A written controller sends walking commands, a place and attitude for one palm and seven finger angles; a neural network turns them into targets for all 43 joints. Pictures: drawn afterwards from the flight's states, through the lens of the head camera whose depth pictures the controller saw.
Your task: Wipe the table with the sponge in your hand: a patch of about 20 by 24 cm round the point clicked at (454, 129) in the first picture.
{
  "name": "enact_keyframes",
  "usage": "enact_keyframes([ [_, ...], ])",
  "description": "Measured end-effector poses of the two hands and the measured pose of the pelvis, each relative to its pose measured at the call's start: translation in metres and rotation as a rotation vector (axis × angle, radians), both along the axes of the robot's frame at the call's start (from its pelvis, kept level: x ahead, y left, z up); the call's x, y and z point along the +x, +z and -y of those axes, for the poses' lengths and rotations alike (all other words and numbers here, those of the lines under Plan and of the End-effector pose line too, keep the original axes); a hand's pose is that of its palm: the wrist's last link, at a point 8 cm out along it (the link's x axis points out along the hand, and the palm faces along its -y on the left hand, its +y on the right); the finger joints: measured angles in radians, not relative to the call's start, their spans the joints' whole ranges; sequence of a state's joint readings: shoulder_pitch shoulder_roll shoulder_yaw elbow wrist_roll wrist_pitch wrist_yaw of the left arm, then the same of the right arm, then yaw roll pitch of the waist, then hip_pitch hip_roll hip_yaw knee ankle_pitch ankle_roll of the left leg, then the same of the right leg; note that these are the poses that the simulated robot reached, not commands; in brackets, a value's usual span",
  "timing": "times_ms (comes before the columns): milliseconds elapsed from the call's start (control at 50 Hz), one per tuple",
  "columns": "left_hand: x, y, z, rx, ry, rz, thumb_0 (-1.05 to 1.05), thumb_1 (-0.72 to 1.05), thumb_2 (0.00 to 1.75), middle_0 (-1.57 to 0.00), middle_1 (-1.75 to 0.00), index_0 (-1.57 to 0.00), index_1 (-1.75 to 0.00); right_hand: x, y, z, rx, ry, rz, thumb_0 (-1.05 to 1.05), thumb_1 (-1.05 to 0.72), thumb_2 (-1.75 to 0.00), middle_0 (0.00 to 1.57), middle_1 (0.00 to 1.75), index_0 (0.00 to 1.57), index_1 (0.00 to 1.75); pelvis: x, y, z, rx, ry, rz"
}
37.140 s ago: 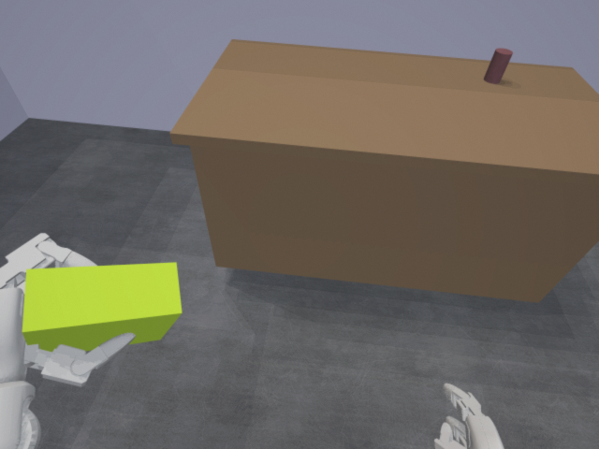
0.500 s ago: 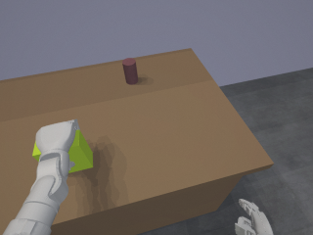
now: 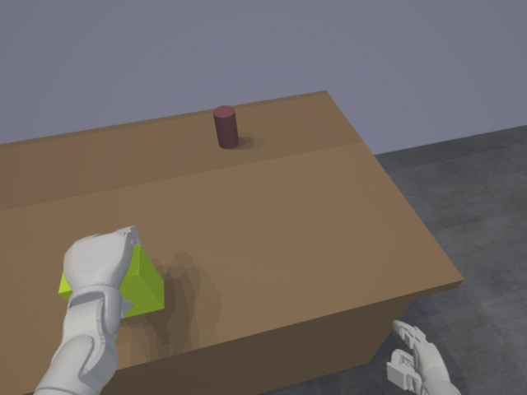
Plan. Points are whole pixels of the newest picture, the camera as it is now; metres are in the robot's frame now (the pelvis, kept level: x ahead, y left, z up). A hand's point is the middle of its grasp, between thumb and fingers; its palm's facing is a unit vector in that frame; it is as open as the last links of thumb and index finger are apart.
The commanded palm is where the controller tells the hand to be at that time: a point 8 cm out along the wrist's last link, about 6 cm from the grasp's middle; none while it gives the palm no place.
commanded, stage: wipe back along the first lane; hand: left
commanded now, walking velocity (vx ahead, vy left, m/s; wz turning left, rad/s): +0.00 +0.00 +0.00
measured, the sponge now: (123, 292) +0.26 +0.28 -0.01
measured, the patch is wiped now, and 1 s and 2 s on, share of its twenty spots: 0.95 0.95 0.95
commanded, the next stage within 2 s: lift the sponge slowly off the table in 0.02 s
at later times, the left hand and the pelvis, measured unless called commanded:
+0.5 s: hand (112, 294) +0.23 +0.27 +0.04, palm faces -0.02 -0.09 -1.00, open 9.5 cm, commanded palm +0.20 +0.25 +0.09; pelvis -0.01 +0.00 +0.00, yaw +0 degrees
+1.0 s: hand (105, 295) +0.22 +0.26 +0.07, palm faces +0.01 -0.10 -0.99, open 9.5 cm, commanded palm +0.20 +0.26 +0.13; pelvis -0.02 -0.01 +0.01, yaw +0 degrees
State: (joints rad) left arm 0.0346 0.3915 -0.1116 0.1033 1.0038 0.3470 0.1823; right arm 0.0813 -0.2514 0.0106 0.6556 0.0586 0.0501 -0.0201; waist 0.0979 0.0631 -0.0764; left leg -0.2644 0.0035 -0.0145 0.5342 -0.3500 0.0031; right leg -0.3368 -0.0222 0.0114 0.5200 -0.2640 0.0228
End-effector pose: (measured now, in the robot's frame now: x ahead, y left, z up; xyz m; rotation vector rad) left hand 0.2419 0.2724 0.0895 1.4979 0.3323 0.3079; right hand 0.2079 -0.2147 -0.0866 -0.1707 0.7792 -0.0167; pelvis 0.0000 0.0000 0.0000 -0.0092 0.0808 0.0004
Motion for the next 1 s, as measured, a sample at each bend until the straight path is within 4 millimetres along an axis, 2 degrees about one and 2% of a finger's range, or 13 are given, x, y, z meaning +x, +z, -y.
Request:
enact_keyframes([
  [240,-0.024,0.002,0.005,-0.021,-0.004,0.015,0.02,-0.45,1.10,-0.72,-1.46,-0.75,-1.46,-0.002,0.002,0.002,-0.002,0.003,0.014,0.01,-0.91,-0.89,0.20,0.30,0.20,0.30,-0.002,0.000,0.000,0.000,-0.006,0.019],
  [500,-0.032,0.005,0.009,-0.042,-0.004,-0.016,0.01,-0.47,1.10,-0.74,-1.43,-0.77,-1.44,0.000,0.007,0.000,-0.007,0.020,0.033,0.01,-0.91,-0.89,0.20,0.30,0.20,0.30,-0.008,0.003,0.004,0.001,-0.001,0.053],
  [660,-0.042,0.009,0.019,-0.066,-0.027,-0.015,0.00,-0.48,1.10,-0.76,-1.42,-0.79,-1.42,0.003,0.009,-0.003,0.003,0.038,0.044,0.01,-0.91,-0.89,0.20,0.30,0.20,0.30,-0.009,0.005,0.006,0.002,-0.001,0.072],
  [760,-0.048,0.010,0.019,-0.063,-0.020,-0.017,-0.01,-0.48,1.09,-0.77,-1.40,-0.79,-1.41,0.003,0.011,-0.003,-0.004,0.051,0.044,0.01,-0.91,-0.89,0.20,0.30,0.20,0.30,-0.012,0.006,0.009,0.002,0.001,0.088],
  [1000,-0.046,0.031,0.015,-0.052,-0.007,0.017,-0.01,-0.49,1.09,-0.78,-1.39,-0.80,-1.40,0.003,0.019,-0.001,-0.013,0.054,0.066,0.01,-0.91,-0.89,0.20,0.30,0.20,0.30,-0.020,0.009,0.013,0.003,0.007,0.120],
])
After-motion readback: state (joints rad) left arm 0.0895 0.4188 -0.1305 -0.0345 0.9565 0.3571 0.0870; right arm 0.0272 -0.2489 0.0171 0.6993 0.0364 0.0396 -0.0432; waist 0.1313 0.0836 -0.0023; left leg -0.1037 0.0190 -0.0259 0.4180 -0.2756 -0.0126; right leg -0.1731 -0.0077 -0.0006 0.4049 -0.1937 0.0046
